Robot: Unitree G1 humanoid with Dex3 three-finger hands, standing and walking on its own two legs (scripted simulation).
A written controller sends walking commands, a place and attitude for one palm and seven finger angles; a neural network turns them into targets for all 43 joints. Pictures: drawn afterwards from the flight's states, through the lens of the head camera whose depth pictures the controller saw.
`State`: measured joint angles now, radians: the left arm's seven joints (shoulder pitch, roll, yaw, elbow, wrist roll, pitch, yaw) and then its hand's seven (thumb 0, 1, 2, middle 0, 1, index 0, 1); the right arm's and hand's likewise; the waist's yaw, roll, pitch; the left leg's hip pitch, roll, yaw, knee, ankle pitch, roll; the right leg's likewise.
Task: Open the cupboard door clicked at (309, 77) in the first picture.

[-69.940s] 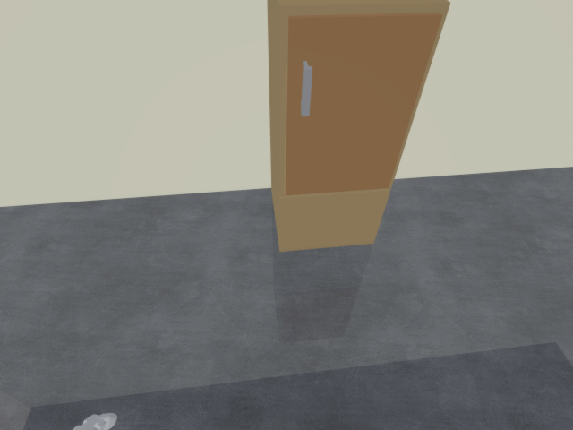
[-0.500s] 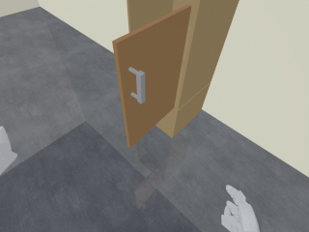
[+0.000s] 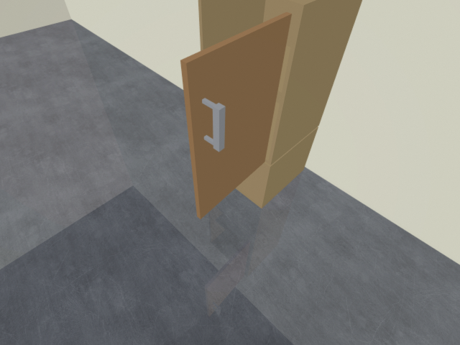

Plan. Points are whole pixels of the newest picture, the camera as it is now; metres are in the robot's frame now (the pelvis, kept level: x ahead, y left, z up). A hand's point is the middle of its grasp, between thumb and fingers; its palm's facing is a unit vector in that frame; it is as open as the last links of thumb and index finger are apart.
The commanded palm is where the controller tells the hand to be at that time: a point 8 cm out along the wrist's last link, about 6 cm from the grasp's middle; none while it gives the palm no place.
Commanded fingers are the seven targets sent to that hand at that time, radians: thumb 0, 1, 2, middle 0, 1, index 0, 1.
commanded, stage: let the arm hang, fingers relaxed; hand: left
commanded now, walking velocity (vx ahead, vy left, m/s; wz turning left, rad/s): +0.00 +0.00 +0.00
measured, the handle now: (213, 125) +0.61 +0.06 +0.03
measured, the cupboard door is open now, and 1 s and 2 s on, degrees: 93 93 93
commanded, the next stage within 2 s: look to check the result in 0.82 s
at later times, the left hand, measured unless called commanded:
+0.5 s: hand out of the picture -0.04 +0.17 -0.16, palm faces +0.05 -0.98 -0.20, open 7.3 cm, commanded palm none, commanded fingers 0.00 0.90 0.90 -0.20 -0.30 -0.20 -0.30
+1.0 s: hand out of the picture +0.00 +0.16 -0.16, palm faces +0.06 -0.98 -0.17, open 7.3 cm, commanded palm none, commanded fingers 0.00 0.90 0.90 -0.20 -0.30 -0.20 -0.30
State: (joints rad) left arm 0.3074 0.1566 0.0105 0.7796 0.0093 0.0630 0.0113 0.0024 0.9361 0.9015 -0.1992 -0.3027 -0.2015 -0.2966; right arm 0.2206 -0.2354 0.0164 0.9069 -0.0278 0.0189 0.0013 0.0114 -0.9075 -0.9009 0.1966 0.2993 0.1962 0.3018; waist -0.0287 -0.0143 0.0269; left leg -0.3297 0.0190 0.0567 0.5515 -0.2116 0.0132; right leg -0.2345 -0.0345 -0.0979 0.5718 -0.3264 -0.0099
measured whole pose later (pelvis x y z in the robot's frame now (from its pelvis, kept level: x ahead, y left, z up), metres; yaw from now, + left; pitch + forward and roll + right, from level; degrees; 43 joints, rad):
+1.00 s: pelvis +0.02 +0.00 +0.01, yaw +0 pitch -1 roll +0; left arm 0.32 0.11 0.02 1.14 0.00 0.00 0.03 0.00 0.91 0.90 -0.20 -0.30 -0.20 -0.30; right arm 0.30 -0.13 0.01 1.14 -0.02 0.01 -0.04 0.01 -0.91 -0.90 0.20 0.30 0.19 0.30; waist -0.01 0.02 0.03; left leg -0.23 0.01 0.06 0.42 -0.17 0.01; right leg -0.13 -0.03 -0.09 0.43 -0.28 -0.01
